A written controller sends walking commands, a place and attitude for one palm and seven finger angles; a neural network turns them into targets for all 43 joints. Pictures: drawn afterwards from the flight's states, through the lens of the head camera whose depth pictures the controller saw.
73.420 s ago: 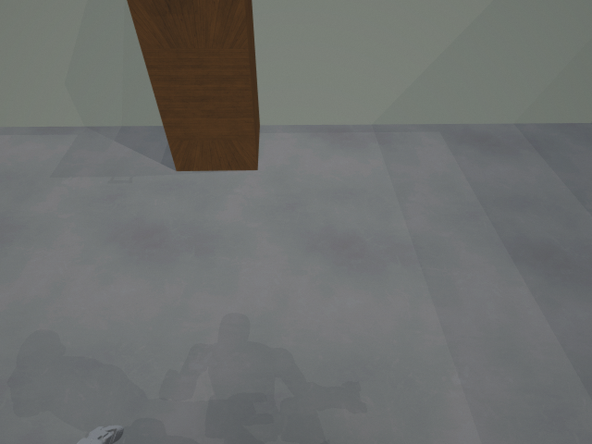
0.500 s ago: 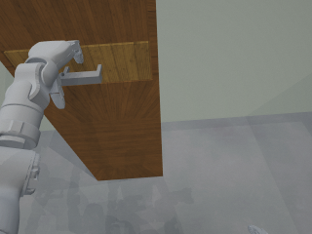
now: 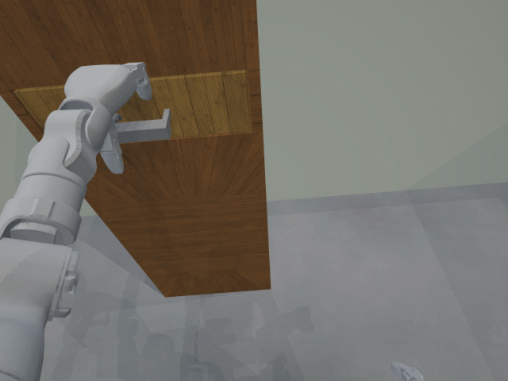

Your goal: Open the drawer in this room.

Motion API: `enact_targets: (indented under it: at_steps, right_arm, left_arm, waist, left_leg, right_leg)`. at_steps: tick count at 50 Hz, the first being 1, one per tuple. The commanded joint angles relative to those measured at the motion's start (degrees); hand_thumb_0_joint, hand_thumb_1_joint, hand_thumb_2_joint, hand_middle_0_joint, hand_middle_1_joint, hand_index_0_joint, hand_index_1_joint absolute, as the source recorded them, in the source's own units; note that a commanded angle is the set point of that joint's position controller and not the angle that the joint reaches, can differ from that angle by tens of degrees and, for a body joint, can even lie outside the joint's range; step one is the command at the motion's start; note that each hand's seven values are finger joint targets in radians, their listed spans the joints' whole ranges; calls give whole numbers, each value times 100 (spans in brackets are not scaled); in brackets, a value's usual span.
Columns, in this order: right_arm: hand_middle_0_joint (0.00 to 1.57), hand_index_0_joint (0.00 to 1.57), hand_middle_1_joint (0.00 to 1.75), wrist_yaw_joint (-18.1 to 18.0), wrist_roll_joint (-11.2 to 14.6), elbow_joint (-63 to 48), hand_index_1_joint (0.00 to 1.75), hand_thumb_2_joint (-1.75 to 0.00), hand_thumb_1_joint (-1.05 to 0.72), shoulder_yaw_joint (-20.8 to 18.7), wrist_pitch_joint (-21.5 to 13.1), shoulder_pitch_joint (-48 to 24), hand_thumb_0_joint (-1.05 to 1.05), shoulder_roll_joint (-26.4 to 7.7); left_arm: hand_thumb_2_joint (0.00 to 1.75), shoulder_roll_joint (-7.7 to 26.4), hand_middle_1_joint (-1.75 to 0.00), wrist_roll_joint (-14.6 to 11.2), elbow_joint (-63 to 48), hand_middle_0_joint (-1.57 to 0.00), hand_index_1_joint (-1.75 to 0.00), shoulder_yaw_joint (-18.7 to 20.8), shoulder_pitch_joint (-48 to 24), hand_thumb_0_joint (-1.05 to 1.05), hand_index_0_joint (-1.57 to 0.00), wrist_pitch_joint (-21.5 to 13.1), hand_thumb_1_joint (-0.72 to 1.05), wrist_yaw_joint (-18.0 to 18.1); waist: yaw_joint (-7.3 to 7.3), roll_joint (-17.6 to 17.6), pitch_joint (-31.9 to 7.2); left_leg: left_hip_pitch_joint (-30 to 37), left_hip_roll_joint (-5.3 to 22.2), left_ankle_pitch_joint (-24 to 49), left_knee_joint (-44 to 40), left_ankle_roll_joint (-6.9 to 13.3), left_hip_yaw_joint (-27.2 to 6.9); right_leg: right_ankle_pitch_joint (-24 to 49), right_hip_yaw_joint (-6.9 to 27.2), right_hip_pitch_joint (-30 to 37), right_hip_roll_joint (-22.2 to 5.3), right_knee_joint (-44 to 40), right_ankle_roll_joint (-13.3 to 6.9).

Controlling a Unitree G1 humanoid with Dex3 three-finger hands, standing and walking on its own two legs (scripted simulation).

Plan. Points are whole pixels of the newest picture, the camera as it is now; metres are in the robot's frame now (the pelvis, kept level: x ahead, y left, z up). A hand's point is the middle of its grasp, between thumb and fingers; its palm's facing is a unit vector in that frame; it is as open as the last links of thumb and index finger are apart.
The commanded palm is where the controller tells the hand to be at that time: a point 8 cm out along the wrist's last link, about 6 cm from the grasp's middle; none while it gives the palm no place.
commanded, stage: move the hooked fingers above the handle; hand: left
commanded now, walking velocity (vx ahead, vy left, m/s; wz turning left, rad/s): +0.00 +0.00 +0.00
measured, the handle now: (138, 123) +0.51 +0.21 +0.14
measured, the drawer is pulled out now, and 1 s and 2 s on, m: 0.00 0.00 0.00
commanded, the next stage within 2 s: lower the fingers behind the handle in 0.18 s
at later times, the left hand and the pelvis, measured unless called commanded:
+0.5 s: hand (118, 117) +0.47 +0.21 +0.18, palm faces +0.00 +0.02 -1.00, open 13.5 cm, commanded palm +0.46 +0.24 +0.25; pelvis -0.01 -0.01 +0.00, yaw +0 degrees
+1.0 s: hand (120, 119) +0.47 +0.21 +0.18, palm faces +0.04 +0.00 -1.00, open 13.5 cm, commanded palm +0.46 +0.24 +0.22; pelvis -0.01 -0.01 +0.00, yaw +0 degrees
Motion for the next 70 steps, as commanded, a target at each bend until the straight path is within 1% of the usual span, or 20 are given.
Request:
enact_targets:
  at_steps: [1, 4, 8, 10, 13, 19, 21, 22, 25, 28, 30, 32, 34, 37, 39, 41, 46, 65, 69, 70]
  right_arm:
    - [20, 20, 30, -158, 4, -577, 30, -90, -90, -301, -176, 113, 0, -862]
    - [20, 20, 30, -194, -5, -647, 30, -90, -90, -307, -206, 133, 0, -855]
    - [20, 20, 30, -207, -7, -575, 30, -90, -90, -318, -249, 250, 0, -873]
    - [20, 20, 30, -211, -6, -591, 30, -90, -90, -334, -268, 259, 0, -882]
    - [20, 20, 30, -200, -14, -545, 30, -90, -90, -356, -300, 314, 0, -876]
    - [20, 20, 30, -175, -10, -515, 30, -90, -90, -399, -314, 411, 0, -916]
    - [20, 20, 30, -173, -22, -465, 30, -90, -90, -415, -283, 411, 0, -939]
    - [20, 20, 30, -171, -19, -491, 30, -90, -90, -406, -279, 386, 0, -922]
    - [20, 20, 30, -152, -4, -451, 30, -90, -90, -416, -255, 398, 0, -958]
    - [20, 20, 30, -154, -9, -461, 30, -90, -90, -408, -238, 391, 0, -955]
    - [20, 20, 30, -137, 4, -457, 30, -90, -90, -399, -244, 377, 0, -968]
    - [20, 20, 30, -135, -22, -470, 30, -90, -90, -411, -233, 384, 0, -971]
    - [20, 20, 30, -122, -32, -518, 30, -90, -90, -418, -234, 388, 0, -944]
    - [20, 20, 30, -132, -23, -525, 30, -90, -90, -396, -190, 341, 0, -959]
    - [20, 20, 30, -123, -14, -544, 30, -90, -90, -402, -192, 334, 0, -949]
    - [20, 20, 30, -127, -21, -517, 30, -90, -90, -398, -183, 312, 0, -962]
    - [20, 20, 30, -170, 13, -492, 30, -90, -90, -352, -188, 320, 0, -994]
    - [20, 20, 30, -245, 55, -566, 30, -90, -90, -293, -284, 581, 0, -1057]
    - [20, 20, 30, -277, 54, -602, 30, -90, -90, -308, -306, 650, 0, -1089]
    - [20, 20, 30, -273, 63, -631, 30, -90, -90, -292, -321, 650, 0, -1055]
  left_arm:
    - [30, 2497, -120, 32, -1074, -30, -120, 961, -3805, 0, -30, 232, -50, 469]
    - [30, 2570, -120, 21, -1169, -30, -120, 1003, -3833, 0, -30, 116, -50, 416]
    - [30, 2481, -120, 50, -1176, -30, -120, 869, -4027, 0, -30, 49, -50, 426]
    - [30, 2699, -120, 45, -1268, -30, -120, 1028, -4103, 0, -30, -20, -50, 447]
    - [30, 2483, -120, 41, -1397, -30, -120, 855, -4212, 0, -30, -42, -50, 464]
    - [30, 2301, -120, -18, -1189, -30, -120, 819, -3854, 0, -30, -45, -50, 471]
    - [30, 2533, -120, 36, -1126, -30, -120, 1016, -3697, 0, -30, -33, -50, 517]
    - [30, 2332, -120, 17, -1191, -30, -120, 868, -3675, 0, -30, -29, -50, 505]
    - [30, 2421, -120, 1, -989, -30, -120, 983, -3484, 0, -30, -21, -50, 519]
    - [30, 2330, -120, 69, -868, -30, -120, 903, -3311, 0, -30, 27, -50, 534]
    - [30, 2166, -120, 50, -863, -30, -120, 753, -3417, 0, -30, 30, -50, 542]
    - [30, 2298, -120, 129, -843, -30, -120, 895, -3226, 0, -30, 50, -50, 571]
    - [30, 2078, -120, 104, -893, -30, -120, 771, -3214, 0, -30, 29, -50, 561]
    - [30, 2173, -120, 145, -716, -30, -120, 838, -2974, 0, -30, 113, -50, 567]
    - [30, 1943, -120, 127, -707, -30, -120, 690, -2962, 0, -30, 114, -50, 556]
    - [30, 2098, -120, 175, -520, -30, -120, 803, -2809, 0, -30, 180, -50, 593]
    - [30, 1996, -120, 221, -115, -30, -120, 600, -2800, 0, -30, 338, -50, 571]
    - [30, 1910, -120, 383, 640, -30, -120, 271, -2729, 0, -30, 465, -50, 518]
    - [30, 2116, -120, 423, 709, -30, -120, 413, -2575, 0, -30, 439, -50, 512]
    - [30, 1994, -120, 408, 744, -30, -120, 300, -2535, 0, -30, 444, -50, 516]
  waist:
    - [-10, -484, -2079]
    - [11, -415, -2323]
    - [-73, -295, -2258]
    - [-36, -231, -2348]
    - [-80, -58, -2367]
    - [-95, -303, -2303]
    - [-41, -244, -2286]
    - [-59, -289, -2272]
    - [-62, -366, -2091]
    - [-40, -399, -2034]
    - [-118, -398, -1892]
    - [-29, -332, -2047]
    - [-57, -405, -2140]
    - [-7, -542, -1994]
    - [-75, -588, -1934]
    - [-31, -510, -1762]
    - [-153, -715, -1437]
    - [-335, -836, -1148]
    - [-271, -951, -1263]
    - [-274, -823, -1211]
  left_leg:
    - [425, -147, 990, -345, 169, -113]
    - [478, -156, 1079, -319, 182, -89]
    - [499, -151, 1002, -313, 171, -90]
    - [448, -164, 1023, -301, 172, -94]
    - [573, -167, 1064, -294, 162, -93]
    - [455, -171, 1031, -258, 183, -78]
    - [374, -177, 955, -273, 176, -69]
    - [381, -174, 981, -267, 178, -53]
    - [246, -152, 888, -281, 172, -65]
    - [173, -159, 781, -302, 171, -50]
    - [165, -133, 702, -287, 170, -63]
    - [216, -142, 809, -274, 169, -51]
    - [256, -129, 944, -218, 176, -34]
    - [80, -142, 809, -240, 175, -16]
    - [130, -129, 830, -213, 183, -16]
    - [54, -121, 651, -219, 175, -10]
    - [-172, -117, 265, -212, 172, 12]
    - [-865, -115, -719, -3, 157, 49]
    - [-1043, -136, -835, 47, 161, 58]
    - [-1059, -140, -888, 58, 158, 72]
  right_leg:
    - [642, 163, 1174, 202, -277, -165]
    - [730, 201, 1343, 181, -285, -167]
    - [690, 201, 1166, 188, -292, -162]
    - [747, 241, 1296, 178, -293, -164]
    - [749, 212, 1177, 197, -294, -184]
    - [743, 251, 1249, 188, -318, -182]
    - [742, 265, 1260, 196, -300, -178]
    - [794, 259, 1264, 183, -294, -172]
    - [705, 260, 1202, 190, -298, -165]
    - [576, 242, 1146, 196, -295, -160]
    - [473, 265, 1004, 184, -315, -155]
    - [532, 221, 1014, 211, -248, -170]
    - [661, 232, 1116, 192, -229, -178]
    - [616, 220, 1081, 192, -199, -143]
    - [565, 201, 997, 200, -214, -152]
    - [406, 214, 856, 198, -203, -146]
    - [12, 226, 608, 176, -257, -103]
    - [-903, 336, 77, 130, -214, -49]
    - [-1103, 380, 168, 118, -206, -51]
    - [-1152, 383, 85, 119, -190, -50]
